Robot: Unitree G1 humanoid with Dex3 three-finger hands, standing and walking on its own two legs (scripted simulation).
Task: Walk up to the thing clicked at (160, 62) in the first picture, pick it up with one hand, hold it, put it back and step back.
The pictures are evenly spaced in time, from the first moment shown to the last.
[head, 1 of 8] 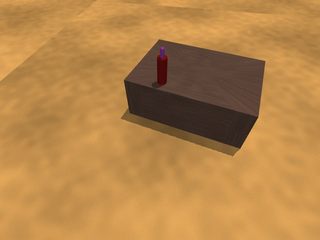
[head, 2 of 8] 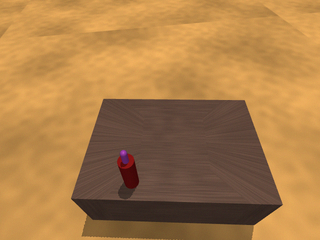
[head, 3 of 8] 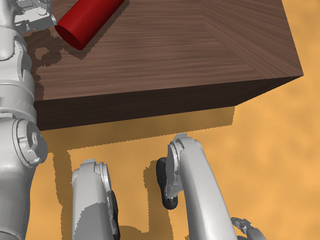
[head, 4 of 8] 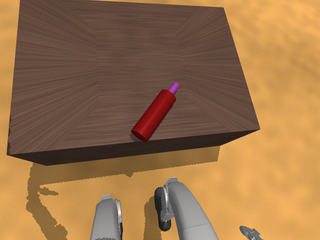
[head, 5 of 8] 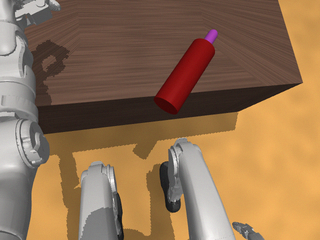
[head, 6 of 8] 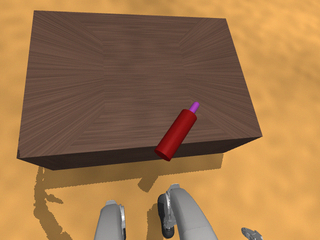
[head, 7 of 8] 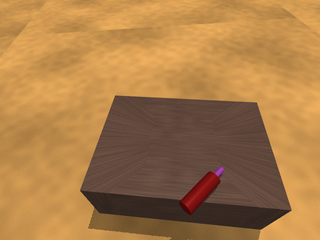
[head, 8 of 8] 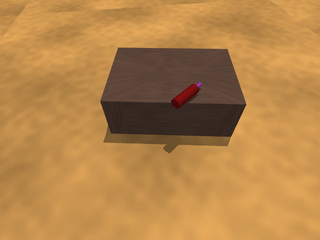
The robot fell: no
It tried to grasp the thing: yes
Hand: left
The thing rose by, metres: 0.00
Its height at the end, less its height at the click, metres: -0.10
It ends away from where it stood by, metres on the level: 0.31
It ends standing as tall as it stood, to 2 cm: no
